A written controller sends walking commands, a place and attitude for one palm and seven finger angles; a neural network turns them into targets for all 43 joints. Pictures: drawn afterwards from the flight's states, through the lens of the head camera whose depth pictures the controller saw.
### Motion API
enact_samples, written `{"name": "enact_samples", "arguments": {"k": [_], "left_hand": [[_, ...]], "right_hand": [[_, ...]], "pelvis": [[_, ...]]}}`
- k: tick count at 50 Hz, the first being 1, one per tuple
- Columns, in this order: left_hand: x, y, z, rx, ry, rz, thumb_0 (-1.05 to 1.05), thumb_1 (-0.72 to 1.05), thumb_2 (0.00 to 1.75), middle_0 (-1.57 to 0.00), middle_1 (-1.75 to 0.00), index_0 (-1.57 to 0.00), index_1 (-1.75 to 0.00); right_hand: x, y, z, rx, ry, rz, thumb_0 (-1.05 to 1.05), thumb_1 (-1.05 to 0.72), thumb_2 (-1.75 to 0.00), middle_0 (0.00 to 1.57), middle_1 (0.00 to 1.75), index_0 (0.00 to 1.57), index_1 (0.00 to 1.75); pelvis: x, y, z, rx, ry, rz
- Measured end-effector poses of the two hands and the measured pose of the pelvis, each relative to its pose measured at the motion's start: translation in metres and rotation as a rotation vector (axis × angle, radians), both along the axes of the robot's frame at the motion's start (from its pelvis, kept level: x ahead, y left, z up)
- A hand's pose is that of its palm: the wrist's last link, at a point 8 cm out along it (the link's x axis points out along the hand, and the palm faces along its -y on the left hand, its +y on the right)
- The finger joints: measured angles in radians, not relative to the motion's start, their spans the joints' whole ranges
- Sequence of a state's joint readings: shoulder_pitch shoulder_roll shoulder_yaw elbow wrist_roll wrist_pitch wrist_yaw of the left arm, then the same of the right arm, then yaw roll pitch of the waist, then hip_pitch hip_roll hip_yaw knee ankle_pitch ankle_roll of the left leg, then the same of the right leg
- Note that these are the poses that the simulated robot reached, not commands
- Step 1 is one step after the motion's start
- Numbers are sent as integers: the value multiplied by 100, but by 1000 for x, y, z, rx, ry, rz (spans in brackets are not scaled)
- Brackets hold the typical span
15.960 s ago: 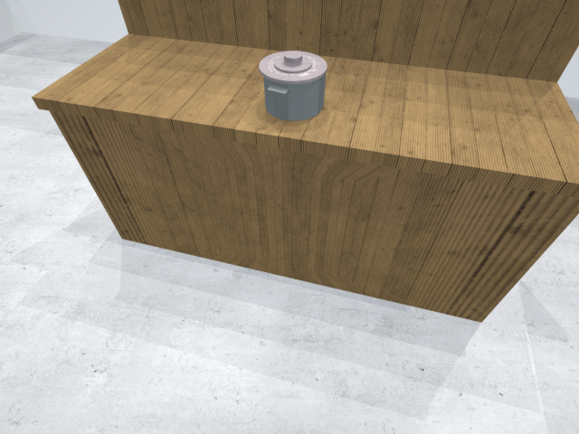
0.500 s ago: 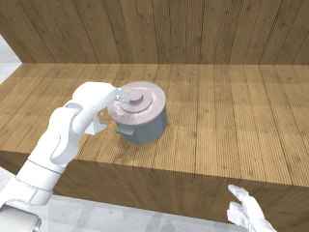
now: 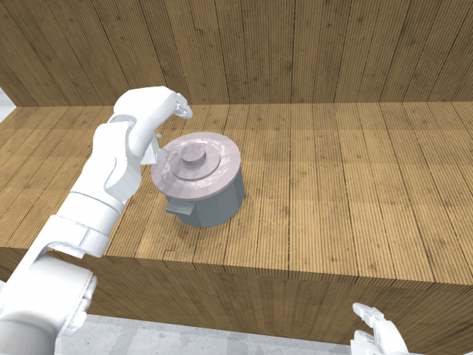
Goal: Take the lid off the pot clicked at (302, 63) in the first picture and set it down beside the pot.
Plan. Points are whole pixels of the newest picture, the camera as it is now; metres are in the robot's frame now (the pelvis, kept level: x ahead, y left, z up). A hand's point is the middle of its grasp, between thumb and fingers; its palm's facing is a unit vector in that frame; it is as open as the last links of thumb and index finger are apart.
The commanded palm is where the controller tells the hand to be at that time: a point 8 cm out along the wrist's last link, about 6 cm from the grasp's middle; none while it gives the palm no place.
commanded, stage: move the open hand above the knob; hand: left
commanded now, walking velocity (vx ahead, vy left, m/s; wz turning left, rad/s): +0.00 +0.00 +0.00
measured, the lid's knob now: (193, 154) +0.46 +0.10 +0.09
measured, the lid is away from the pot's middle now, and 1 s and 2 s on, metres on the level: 0.00 0.00 0.00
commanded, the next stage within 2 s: none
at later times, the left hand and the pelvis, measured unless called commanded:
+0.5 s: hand (190, 133) +0.44 +0.09 +0.16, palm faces -0.20 +0.01 -0.98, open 10.2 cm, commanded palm +0.42 +0.11 +0.22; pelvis +0.00 +0.00 +0.00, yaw +0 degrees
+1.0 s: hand (180, 141) +0.43 +0.11 +0.15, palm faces -0.22 +0.00 -0.97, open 10.3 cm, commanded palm +0.41 +0.12 +0.22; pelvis +0.00 +0.00 +0.00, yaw +0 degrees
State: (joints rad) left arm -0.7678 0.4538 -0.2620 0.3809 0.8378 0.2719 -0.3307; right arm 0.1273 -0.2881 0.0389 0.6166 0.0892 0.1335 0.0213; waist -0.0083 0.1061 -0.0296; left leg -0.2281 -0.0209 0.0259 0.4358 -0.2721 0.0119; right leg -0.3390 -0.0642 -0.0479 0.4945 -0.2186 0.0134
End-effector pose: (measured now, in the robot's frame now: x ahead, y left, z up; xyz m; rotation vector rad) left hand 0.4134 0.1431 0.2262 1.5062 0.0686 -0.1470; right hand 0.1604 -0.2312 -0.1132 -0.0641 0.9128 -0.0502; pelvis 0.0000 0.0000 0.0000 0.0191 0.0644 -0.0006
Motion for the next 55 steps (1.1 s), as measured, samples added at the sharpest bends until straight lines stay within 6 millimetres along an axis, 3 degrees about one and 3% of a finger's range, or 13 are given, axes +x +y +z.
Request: {"name": "enact_samples", "arguments": {"k": [4,8,12,15,21,28,32,36,39,43,47,51,55], "left_hand": [[-5,-24,-28,50,87,-77,0,-30,142,-83,-8,-83,-8],[-6,-48,-21,71,65,-195,0,-30,142,-83,-8,-83,-8],[16,-38,4,25,2,-96,0,-31,142,-83,-8,-84,-8],[26,-30,2,-3,17,-14,0,-31,142,-83,-8,-83,-8],[11,-52,-26,56,94,-125,0,-30,142,-83,-8,-83,-8],[25,-37,3,10,20,-56,0,-31,142,-83,-8,-83,-8],[23,-27,-9,25,62,-4,0,-31,142,-83,-8,-83,-8],[8,-40,-26,65,112,-94,0,-30,142,-83,-8,-83,-8],[4,-48,-17,53,81,-160,0,-31,142,-83,-8,-83,-8],[17,-36,1,13,24,-82,0,-31,142,-83,-8,-84,-8],[21,-25,-7,23,50,-8,0,-31,142,-83,-8,-83,-8],[9,-35,-22,59,93,-81,0,-30,142,-83,-8,-83,-8],[5,-45,-11,57,63,-143,0,-31,142,-83,-8,-83,-8]], "right_hand": [[-4,-3,-3,4,27,-6,1,-91,-90,20,30,20,30],[-3,-5,-4,-24,12,-21,1,-91,-90,20,30,20,30],[-7,-5,-5,-28,19,-36,1,-91,-90,20,30,20,30],[-12,-4,-6,-9,38,-37,1,-91,-90,20,30,20,30],[-13,-5,-7,-9,50,-36,1,-91,-90,20,30,20,30],[-14,-5,-5,-30,28,-53,1,-91,-90,20,30,20,30],[-16,-4,-4,-11,39,-43,1,-91,-90,20,30,20,30],[-13,-4,-3,-20,36,-36,1,-91,-90,20,30,20,30],[-9,-3,-2,-38,15,-36,1,-91,-90,20,30,20,30],[-10,0,-1,-39,14,-40,1,-91,-90,20,30,20,30],[-15,2,-2,-16,33,-34,1,-91,-90,20,30,20,30],[-15,1,-3,-13,38,-34,1,-91,-90,20,30,20,30],[-12,1,-4,-27,23,-37,1,-91,-90,20,30,20,30]], "pelvis": [[1,0,-1,-1,5,3],[3,2,-1,-2,-4,3],[4,1,0,0,0,-2],[4,0,-1,2,15,-6],[4,1,-1,0,14,-2],[3,2,-1,3,10,-7],[2,2,-1,3,16,-8],[0,3,-1,0,7,1],[0,5,-1,-1,-1,4],[-1,5,0,2,1,-1],[-2,4,0,3,12,-5],[0,5,0,0,8,0],[1,6,0,-1,-2,3]]}}
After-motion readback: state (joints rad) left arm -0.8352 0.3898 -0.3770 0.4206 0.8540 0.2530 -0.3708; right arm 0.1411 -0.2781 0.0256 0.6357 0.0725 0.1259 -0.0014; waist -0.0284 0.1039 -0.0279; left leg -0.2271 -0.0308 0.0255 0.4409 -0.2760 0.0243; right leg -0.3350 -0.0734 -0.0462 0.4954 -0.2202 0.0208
